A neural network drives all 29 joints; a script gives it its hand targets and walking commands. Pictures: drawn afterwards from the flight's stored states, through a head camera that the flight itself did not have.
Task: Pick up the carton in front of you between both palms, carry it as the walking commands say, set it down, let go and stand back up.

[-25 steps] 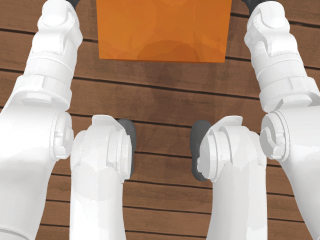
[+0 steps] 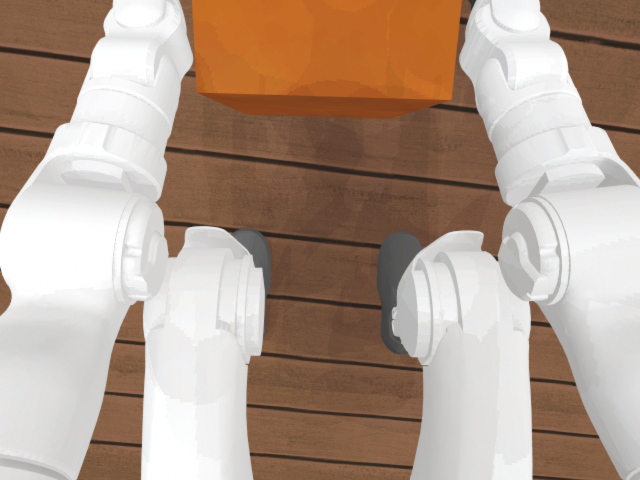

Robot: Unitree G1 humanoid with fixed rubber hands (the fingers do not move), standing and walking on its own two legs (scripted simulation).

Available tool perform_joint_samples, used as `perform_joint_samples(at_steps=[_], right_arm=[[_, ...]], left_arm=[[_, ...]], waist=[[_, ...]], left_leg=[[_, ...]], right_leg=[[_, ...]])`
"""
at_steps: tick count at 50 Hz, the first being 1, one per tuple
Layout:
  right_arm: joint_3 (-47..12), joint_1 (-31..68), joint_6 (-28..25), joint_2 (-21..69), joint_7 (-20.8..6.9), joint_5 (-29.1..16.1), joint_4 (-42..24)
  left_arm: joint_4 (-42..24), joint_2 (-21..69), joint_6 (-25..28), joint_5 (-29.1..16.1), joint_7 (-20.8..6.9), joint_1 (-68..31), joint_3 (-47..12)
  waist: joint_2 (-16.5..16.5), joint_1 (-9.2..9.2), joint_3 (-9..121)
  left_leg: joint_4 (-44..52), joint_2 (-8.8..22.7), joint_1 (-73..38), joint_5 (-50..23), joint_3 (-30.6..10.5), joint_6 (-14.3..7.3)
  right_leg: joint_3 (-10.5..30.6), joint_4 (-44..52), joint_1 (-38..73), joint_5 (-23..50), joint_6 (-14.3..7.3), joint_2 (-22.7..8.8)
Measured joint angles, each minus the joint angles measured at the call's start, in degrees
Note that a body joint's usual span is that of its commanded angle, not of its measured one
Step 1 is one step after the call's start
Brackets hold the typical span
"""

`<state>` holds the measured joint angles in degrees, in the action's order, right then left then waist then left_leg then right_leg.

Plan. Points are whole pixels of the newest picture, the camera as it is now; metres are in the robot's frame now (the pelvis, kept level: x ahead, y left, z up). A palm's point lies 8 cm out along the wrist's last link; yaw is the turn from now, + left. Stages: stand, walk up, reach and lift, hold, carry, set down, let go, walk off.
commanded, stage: reach and lift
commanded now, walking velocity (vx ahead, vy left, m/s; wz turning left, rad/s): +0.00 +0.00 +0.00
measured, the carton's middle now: (323, 11) +0.54 +0.02 -0.24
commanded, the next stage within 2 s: none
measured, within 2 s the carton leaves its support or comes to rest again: leaves its support in 0.12 s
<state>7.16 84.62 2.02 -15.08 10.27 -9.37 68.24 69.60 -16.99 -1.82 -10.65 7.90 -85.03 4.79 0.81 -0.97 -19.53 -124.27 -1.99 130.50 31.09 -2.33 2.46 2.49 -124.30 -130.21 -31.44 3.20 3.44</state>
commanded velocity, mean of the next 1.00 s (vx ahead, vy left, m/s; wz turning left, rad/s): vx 0.00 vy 0.00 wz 0.00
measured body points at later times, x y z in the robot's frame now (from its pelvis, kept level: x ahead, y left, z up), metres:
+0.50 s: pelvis +0.00 +0.00 +0.06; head +0.28 +0.01 +0.41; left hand +0.51 +0.17 -0.03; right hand +0.52 -0.14 -0.02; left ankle +0.12 +0.13 -0.34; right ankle +0.12 -0.13 -0.34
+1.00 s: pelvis +0.03 +0.00 +0.18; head +0.24 +0.01 +0.58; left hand +0.48 +0.16 +0.12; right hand +0.49 -0.14 +0.13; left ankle +0.12 +0.13 -0.34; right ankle +0.12 -0.13 -0.34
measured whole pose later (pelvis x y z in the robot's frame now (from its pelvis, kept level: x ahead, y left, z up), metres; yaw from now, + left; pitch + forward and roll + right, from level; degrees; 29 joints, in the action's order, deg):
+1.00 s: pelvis +0.03 +0.00 +0.18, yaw +1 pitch +39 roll +0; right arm 23.6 47.7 19.5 2.5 4.3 9.1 37.0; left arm 37.0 1.3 -20.4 9.3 3.1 -47.6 22.2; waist 0.9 -0.5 12.9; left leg -90.7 -5.7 101.1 28.6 -5.8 3.4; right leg 5.8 -90.8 -100.7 -29.2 3.4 6.6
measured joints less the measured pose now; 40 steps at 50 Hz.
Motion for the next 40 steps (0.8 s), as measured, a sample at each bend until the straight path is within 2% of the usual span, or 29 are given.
perform_joint_samples(at_steps=[4, 12, 17, 24, 28, 34, 40], right_arm=[[3.5, -1.7, 3.0, 1.2, -1.2, 3.5, -2.8], [3.6, -10.7, 7.7, 3.3, -0.3, 1.9, -14.7], [7.5, -16.9, 10.7, 6.6, -1.0, 5.2, -21.4], [17.3, -20.5, 14.5, 11.8, -4.2, 15.6, -21.5], [20.1, -21.4, 15.6, 13.2, -5.4, 19.2, -21.9], [21.2, -23.0, 16.6, 14.4, -6.5, 21.2, -24.0], [19.7, -27.3, 17.5, 15.6, -6.7, 20.7, -27.6]], left_arm=[[-2.6, 0.8, -3.0, 2.7, -0.4, 1.5, 2.6], [-15.1, 3.3, -7.8, 2.1, 1.0, 11.0, 3.2], [-22.3, 6.5, -11.5, 6.0, 0.2, 17.1, 7.5], [-22.5, 11.8, -15.5, 16.2, -3.0, 20.8, 17.0], [-22.8, 13.4, -16.5, 20.0, -4.3, 21.9, 19.9], [-25.2, 14.9, -17.4, 22.3, -5.2, 23.6, 21.5], [-29.0, 16.3, -18.4, 21.9, -5.4, 27.9, 20.4]], waist=[[0.2, 0.01, 1.0], [0.6, 0.32, 7.1], [0.5, 0.26, 14.3], [0.2, 0.26, 23.7], [0.2, 0.41, 26.3], [0.2, 0.48, 28.3], [0.2, 0.4, 29.8]], left_leg=[[-1.2, -0.2, 0.2, 0.8, 0.0, 0.1], [-1.9, -1.5, 1.0, 1.8, -0.7, 1.0], [0.9, -2.7, -0.5, 1.4, -1.5, 1.7], [9.5, -3.5, -5.0, -0.6, -2.1, 1.7], [14.7, -3.8, -7.9, -2.0, -2.3, 1.6], [20.4, -3.9, -12.0, -3.2, -2.7, 1.5], [25.1, -3.9, -17.0, -3.2, -2.9, 1.4]], right_leg=[[0.1, -1.2, -0.3, -0.8, 0.2, 0.3], [1.0, -1.9, -1.0, -1.8, 1.2, 1.8], [1.3, 1.0, 0.6, -1.6, 1.8, 2.6], [1.6, 9.5, 5.3, 0.2, 1.2, 2.7], [2.0, 14.6, 8.1, 1.6, 1.0, 3.0], [2.5, 20.3, 12.2, 2.9, 1.1, 3.4], [2.9, 24.9, 17.1, 2.9, 0.9, 3.4]])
